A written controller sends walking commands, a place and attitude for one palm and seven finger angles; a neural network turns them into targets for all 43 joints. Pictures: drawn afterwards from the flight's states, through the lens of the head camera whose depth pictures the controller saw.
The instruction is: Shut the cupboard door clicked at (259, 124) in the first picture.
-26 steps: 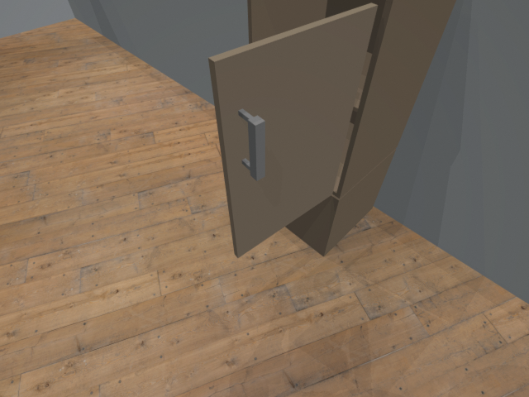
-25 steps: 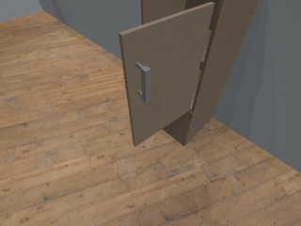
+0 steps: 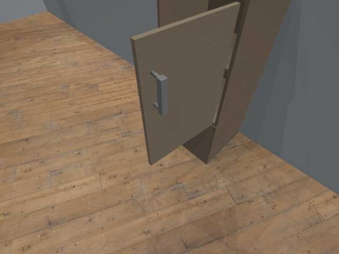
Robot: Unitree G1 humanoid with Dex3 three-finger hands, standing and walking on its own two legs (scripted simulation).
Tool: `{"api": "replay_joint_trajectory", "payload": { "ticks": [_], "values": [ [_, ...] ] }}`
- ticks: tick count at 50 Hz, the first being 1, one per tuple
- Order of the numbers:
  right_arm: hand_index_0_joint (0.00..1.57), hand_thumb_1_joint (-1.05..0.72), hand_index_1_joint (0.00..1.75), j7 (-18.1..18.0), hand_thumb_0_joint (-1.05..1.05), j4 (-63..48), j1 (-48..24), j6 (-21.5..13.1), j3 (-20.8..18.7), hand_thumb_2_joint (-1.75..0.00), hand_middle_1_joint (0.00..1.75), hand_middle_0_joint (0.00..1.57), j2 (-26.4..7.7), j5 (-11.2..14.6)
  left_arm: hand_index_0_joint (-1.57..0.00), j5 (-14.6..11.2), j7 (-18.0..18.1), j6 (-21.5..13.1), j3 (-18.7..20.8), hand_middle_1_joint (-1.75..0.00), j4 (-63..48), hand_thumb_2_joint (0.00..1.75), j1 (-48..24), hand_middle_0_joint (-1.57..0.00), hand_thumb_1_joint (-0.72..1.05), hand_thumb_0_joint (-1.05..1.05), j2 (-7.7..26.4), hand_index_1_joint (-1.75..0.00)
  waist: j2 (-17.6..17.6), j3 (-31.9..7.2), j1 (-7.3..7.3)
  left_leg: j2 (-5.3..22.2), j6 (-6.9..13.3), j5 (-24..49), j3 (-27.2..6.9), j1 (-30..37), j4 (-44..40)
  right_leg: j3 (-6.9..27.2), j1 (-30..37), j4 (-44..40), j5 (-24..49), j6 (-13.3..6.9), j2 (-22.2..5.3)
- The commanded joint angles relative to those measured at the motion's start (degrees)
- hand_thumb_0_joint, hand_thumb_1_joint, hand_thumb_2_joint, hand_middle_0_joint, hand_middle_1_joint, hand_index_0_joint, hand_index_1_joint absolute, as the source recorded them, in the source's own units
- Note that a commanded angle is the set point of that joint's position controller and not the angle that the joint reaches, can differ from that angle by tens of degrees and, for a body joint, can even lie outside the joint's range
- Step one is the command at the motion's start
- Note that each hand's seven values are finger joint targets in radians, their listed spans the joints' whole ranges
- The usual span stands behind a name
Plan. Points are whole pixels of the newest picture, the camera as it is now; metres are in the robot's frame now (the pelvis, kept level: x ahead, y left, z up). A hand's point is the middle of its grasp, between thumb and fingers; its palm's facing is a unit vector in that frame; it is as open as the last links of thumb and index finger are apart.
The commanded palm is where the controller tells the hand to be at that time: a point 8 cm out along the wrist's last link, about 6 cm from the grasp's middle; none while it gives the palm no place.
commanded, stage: look at it before walking up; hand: left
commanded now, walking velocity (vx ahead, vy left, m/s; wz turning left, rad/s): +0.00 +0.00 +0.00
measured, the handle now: (158, 93) +0.54 +0.07 +0.07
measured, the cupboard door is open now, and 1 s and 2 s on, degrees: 84 84 84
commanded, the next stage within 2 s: walk to a spot facing it in 0.32 s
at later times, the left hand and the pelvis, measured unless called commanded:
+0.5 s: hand out of the picture -0.01 +0.16 -0.18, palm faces +0.05 -0.98 -0.19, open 7.4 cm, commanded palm none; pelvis +0.00 +0.00 +0.00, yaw -1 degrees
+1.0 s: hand out of the picture +0.10 +0.19 -0.17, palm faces -0.20 -0.94 -0.28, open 7.4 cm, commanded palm none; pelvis -0.02 -0.01 -0.01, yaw -16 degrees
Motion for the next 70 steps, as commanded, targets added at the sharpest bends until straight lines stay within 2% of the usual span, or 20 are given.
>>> {"api": "replay_joint_trajectory", "payload": {
  "ticks": [1,21,27,34,37,38,39,40,41,44,47,50,51,52,53,54,56,60,67,70],
  "values": [
    [0.20,-0.90,0.30,-0.2,0.00,-1.1,3.6,-0.4,-1.0,-0.90,0.30,0.20,-5.0,0.2,-0.20,0.2,0.2,-0.7,1.1,-0.30,-1.1,0.90,4.7,-0.20,0.90,0.00,6.1,-0.30,-0.5,1.6,0.16,4.6,2.4,10.0,-3.2,2.0,-1.7,5.4,-4.4,-4.3,12.2,0.8,-7.9],
    [0.20,-0.90,0.30,-0.3,0.00,-1.1,3.5,-0.4,-1.0,-0.90,0.30,0.20,-4.9,0.2,-0.20,0.2,0.3,-0.8,1.1,-0.30,-1.0,0.90,5.2,-0.20,0.90,0.00,6.0,-0.30,-0.8,1.8,0.24,4.6,2.4,10.2,-2.8,2.4,-1.5,5.6,-4.3,-4.5,14.3,1.0,-8.0],
    [0.20,-0.90,0.30,-1.0,0.00,-2.5,3.1,1.0,-2.6,-0.90,0.30,0.20,-6.0,0.1,-0.20,0.8,0.0,0.9,3.3,-0.30,-2.9,0.90,3.6,-0.20,0.90,0.00,8.0,-0.30,-1.8,2.1,0.04,5.6,1.4,6.2,1.2,0.3,4.0,9.4,-6.9,-0.9,19.8,-0.1,-8.5],
    [0.20,-0.90,0.30,-0.9,0.00,-6.6,0.6,1.7,-4.3,-0.90,0.30,0.20,-6.5,0.1,-0.20,1.2,-0.8,2.1,5.2,-0.30,-6.4,0.90,0.3,-0.20,0.90,0.00,10.3,-0.30,-3.9,2.2,-0.33,4.7,0.3,-3.0,4.2,-1.2,9.7,16.6,-12.6,0.1,15.5,-3.1,-10.0],
    [0.20,-0.90,0.30,-1.1,0.00,-7.6,1.3,1.0,-4.8,-0.90,0.30,0.20,-8.3,-0.1,-0.20,1.2,-1.3,2.3,5.6,-0.30,-8.2,0.90,-1.7,-0.20,0.90,0.00,9.8,-0.30,2.2,0.6,-0.96,9.3,1.9,1.3,0.4,3.1,4.6,13.8,-16.7,5.8,15.1,-1.4,-5.5],
    [0.20,-0.90,0.30,-1.3,0.00,-7.8,2.1,0.8,-5.1,-0.90,0.30,0.20,-10.2,-0.3,-0.20,1.1,-1.5,2.4,5.5,-0.30,-9.0,0.90,-2.2,-0.20,0.90,0.00,8.8,-0.30,7.6,0.1,-1.19,14.0,4.2,3.6,-4.4,5.6,0.8,10.0,-20.0,11.6,11.0,0.0,-2.1],
    [0.20,-0.90,0.30,-1.4,0.00,-7.9,3.4,0.4,-5.6,-0.90,0.30,0.20,-11.9,-0.5,-0.20,1.0,-1.7,2.4,5.4,-0.30,-9.8,0.90,-2.8,-0.20,0.90,0.00,7.5,-0.30,14.8,-1.5,-1.38,20.8,8.4,7.0,-10.8,6.7,-4.2,5.1,-22.0,22.2,-2.3,1.3,0.5],
    [0.20,-0.90,0.30,-1.4,0.00,-8.1,4.6,0.0,-5.6,-0.90,0.30,0.20,-12.2,-0.7,-0.20,1.2,-1.9,2.7,5.6,-0.30,-10.7,0.90,-4.6,-0.20,0.90,0.00,8.0,-0.30,14.4,-1.2,-1.91,25.3,11.7,9.7,-12.9,5.1,-7.7,2.9,-23.9,34.3,-15.3,2.2,-0.4],
    [0.20,-0.90,0.30,-1.4,0.00,-8.8,3.8,-0.2,-5.2,-0.90,0.30,0.20,-12.2,-0.8,-0.20,1.5,-2.3,3.0,6.0,-0.30,-11.3,0.90,-4.8,-0.20,0.90,0.00,8.4,-0.30,11.3,-0.9,-0.96,25.6,12.4,9.9,-11.8,3.1,-8.2,4.3,-24.5,39.9,-16.0,2.8,-2.2],
    [0.20,-0.90,0.30,-1.2,0.00,-11.3,-2.0,-0.5,-5.1,-0.90,0.30,0.20,-12.0,-0.9,-0.20,1.6,-3.4,3.2,6.0,-0.30,-12.0,0.90,-5.0,-0.20,0.90,0.00,6.8,-0.30,4.7,-1.2,1.22,22.0,9.9,8.5,-2.5,1.2,-6.2,2.7,-23.5,38.2,-11.6,3.3,-4.9],
    [0.20,-0.90,0.30,-0.6,0.00,-12.1,-3.0,-0.2,-5.7,-0.90,0.30,0.20,-13.3,-1.3,-0.20,1.4,-3.7,3.1,5.6,-0.30,-13.3,0.90,-4.7,-0.20,0.90,0.00,6.8,-0.30,9.3,-2.9,0.95,20.5,7.8,9.6,3.7,0.8,-2.7,-0.4,-18.3,26.7,-10.6,3.5,-5.1],
    [0.20,-0.90,0.30,0.1,0.00,-13.0,-3.7,0.5,-6.5,-0.90,0.30,0.20,-14.4,-0.7,-0.20,1.5,-3.6,2.4,6.0,-0.30,-12.8,0.90,-0.4,-0.20,0.90,0.00,8.4,-0.30,5.6,-4.5,2.83,18.1,3.8,6.2,8.3,-2.6,7.5,-3.1,-8.5,11.0,0.8,3.1,-3.5],
    [0.20,-0.90,0.30,0.4,0.00,-13.8,-3.9,0.8,-6.4,-0.90,0.30,0.20,-12.4,-0.1,-0.20,1.9,-3.2,1.7,6.7,-0.30,-12.2,0.90,2.1,-0.20,0.90,0.00,12.2,-0.30,-4.4,-4.9,4.44,13.0,0.3,-2.4,11.9,-7.8,18.2,3.5,-2.9,0.9,10.9,1.8,-7.9],
    [0.20,-0.90,0.30,1.0,0.00,-16.6,-4.9,1.1,-5.3,-0.90,0.30,0.20,-7.4,0.2,-0.20,2.6,-2.0,1.0,8.1,-0.30,-12.5,0.90,2.2,-0.20,0.90,0.00,19.8,-0.30,-24.4,-3.5,4.84,3.9,-3.0,-24.7,12.7,-22.8,34.7,26.9,0.3,-4.0,26.3,-4.3,-22.4],
    [0.20,-0.90,0.30,0.9,0.00,-17.5,-7.8,1.8,-5.4,-0.90,0.30,0.20,-9.6,0.1,-0.20,1.5,-1.4,1.3,7.9,-0.30,-12.4,0.90,4.1,-0.20,0.90,0.00,20.0,-0.30,-19.2,-3.7,6.20,4.1,-2.2,-25.7,4.4,-22.8,41.9,27.7,-2.2,-2.6,30.0,-8.2,-24.0],
    [0.20,-0.90,0.30,1.3,0.00,-18.0,-8.1,1.8,-5.5,-0.90,0.30,0.20,-8.7,0.2,-0.20,1.5,-1.0,1.3,7.8,-0.30,-13.0,0.90,2.5,-0.20,0.90,0.00,19.1,-0.30,-12.3,-2.8,4.70,5.4,-2.1,-22.3,3.0,-24.1,43.9,24.0,-2.1,-0.9,29.7,-9.7,-23.1],
    [0.20,-0.90,0.30,0.8,0.00,-17.3,-9.2,1.4,-5.3,-0.90,0.30,0.20,-8.7,0.3,-0.20,1.7,-0.5,1.3,7.2,-0.30,-13.9,0.90,-1.4,-0.20,0.90,0.00,16.0,-0.30,-12.9,-4.3,2.90,5.5,-2.7,-17.4,1.3,-26.3,44.9,20.6,1.9,4.0,38.3,-8.7,-17.4],
    [0.20,-0.90,0.30,1.1,0.00,-17.4,-8.9,1.8,-5.0,-0.90,0.30,0.20,-7.5,0.6,-0.20,1.7,-0.3,1.0,6.8,-0.30,-15.1,0.90,-1.5,-0.20,0.90,0.00,15.4,-0.30,-6.5,-7.1,2.25,3.4,-3.2,-13.8,2.2,-20.3,38.8,18.6,0.4,3.8,36.5,-7.8,-15.3],
    [0.20,-0.90,0.30,0.7,0.00,-19.1,-9.5,1.1,-5.0,-0.90,0.30,0.20,-7.4,1.0,-0.20,2.1,-0.9,1.4,7.2,-0.30,-15.9,0.90,-2.3,-0.20,0.90,0.00,16.0,-0.30,-7.7,-3.9,1.74,1.0,-2.4,-14.2,1.7,-13.1,22.9,24.4,-5.6,3.3,31.7,-8.2,-14.2],
    [0.20,-0.90,0.30,0.2,0.00,-17.5,-2.5,0.2,-5.1,-0.90,0.30,0.20,-8.3,1.2,-0.20,1.5,-1.1,1.8,6.9,-0.30,-16.7,0.90,-5.5,-0.20,0.90,0.00,14.8,-0.30,-7.1,-6.2,-1.82,1.3,-1.7,-4.0,1.3,0.9,5.4,23.0,-12.6,7.8,25.8,-3.9,-10.2]
  ]
}}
